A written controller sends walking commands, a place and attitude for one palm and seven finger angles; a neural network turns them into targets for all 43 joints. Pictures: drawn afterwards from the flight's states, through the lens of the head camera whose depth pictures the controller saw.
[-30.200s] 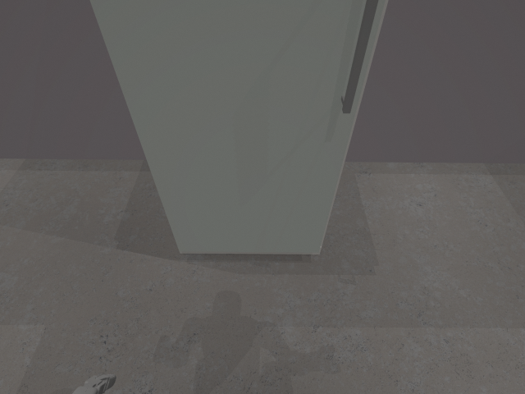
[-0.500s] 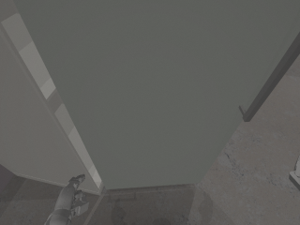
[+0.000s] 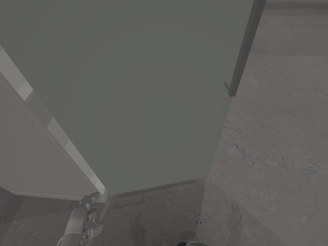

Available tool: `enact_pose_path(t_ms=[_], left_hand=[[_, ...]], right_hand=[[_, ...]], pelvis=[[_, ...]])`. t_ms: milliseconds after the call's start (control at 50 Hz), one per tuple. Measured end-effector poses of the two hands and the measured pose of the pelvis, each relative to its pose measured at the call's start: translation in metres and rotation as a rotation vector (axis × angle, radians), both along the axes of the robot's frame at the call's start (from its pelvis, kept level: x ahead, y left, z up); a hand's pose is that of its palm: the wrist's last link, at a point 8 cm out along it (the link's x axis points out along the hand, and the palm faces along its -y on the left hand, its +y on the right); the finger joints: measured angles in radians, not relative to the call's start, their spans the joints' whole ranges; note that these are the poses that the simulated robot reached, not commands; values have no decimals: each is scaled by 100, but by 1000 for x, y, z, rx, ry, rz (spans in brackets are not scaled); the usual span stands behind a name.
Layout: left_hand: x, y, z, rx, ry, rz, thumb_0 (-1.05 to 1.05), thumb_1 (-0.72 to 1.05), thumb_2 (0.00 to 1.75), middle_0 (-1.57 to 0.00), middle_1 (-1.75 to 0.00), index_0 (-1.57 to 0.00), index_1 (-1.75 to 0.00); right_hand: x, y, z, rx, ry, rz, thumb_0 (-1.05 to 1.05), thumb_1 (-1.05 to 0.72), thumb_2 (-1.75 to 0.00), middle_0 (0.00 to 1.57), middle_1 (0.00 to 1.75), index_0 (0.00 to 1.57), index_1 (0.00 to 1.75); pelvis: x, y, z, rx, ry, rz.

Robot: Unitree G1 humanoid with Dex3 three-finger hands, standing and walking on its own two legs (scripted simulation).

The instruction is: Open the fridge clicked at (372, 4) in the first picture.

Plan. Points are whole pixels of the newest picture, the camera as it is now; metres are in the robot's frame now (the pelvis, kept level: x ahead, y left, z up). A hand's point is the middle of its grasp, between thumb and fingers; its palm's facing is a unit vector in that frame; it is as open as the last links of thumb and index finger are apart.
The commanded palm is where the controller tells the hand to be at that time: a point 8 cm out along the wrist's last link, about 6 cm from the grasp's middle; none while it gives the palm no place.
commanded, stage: step back with the hand held close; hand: right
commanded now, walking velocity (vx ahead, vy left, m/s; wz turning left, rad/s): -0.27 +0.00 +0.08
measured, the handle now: (245, 31) +0.54 -0.20 +0.24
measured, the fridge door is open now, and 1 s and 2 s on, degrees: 74 74 74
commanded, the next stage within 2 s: stop stepping back and stand still in 0.42 s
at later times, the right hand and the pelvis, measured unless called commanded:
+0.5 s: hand out of the picture +0.12 -0.27 +0.17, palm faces +0.37 +0.84 -0.39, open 7.5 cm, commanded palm +0.03 -0.31 +0.19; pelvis -0.12 -0.01 +0.01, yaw +2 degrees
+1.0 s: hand out of the picture +0.01 -0.27 +0.16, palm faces +0.37 +0.86 -0.35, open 7.5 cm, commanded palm -0.07 -0.32 +0.19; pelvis -0.23 -0.03 +0.00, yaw +5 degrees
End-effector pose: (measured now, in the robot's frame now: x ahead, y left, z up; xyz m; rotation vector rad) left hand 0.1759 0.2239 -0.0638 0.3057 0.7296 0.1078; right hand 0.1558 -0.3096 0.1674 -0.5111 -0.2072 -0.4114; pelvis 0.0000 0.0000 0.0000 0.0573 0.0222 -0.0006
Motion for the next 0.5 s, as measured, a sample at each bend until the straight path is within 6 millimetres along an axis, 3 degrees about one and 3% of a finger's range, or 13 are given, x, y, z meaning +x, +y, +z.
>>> enact_pose_path(t_ms=[140, 240, 360, 440, 500], left_hand=[[-11, -6, 11, 0, -79, -29, 1, 90, 90, -21, -30, -21, -30], [-24, 0, 8, -16, -75, -44, 1, 90, 90, -21, -30, -21, -30], [-62, 6, 15, 20, -29, 35, 1, 90, 90, -21, -30, -21, -30], [-89, 6, 23, 42, -60, 58, 1, 90, 90, -21, -30, -21, -30], [-114, 4, 30, 30, -98, 71, 1, 90, 90, -21, -30, -21, -30]], right_hand=[[-23, 3, 14, -44, -80, 24, 1, -88, -90, 22, 30, 21, 30], [-51, 6, 23, -71, -100, 16, 1, -88, -90, 21, 30, 21, 30], [-65, 2, 16, -18, -101, 58, 1, -88, -90, 21, 30, 21, 30], [-66, -7, 10, 14, -102, 87, 1, -88, -90, 21, 30, 21, 30], [-79, -6, 11, 10, -81, 116, 1, -88, -90, 21, 30, 21, 30]], pelvis=[[-27, 4, 0, 10, -13, -38], [-49, 9, -3, -5, 26, -27], [-61, -2, 2, -11, 16, 4], [-94, -9, 3, -6, -15, 22], [-116, -12, 6, 21, -23, 33]])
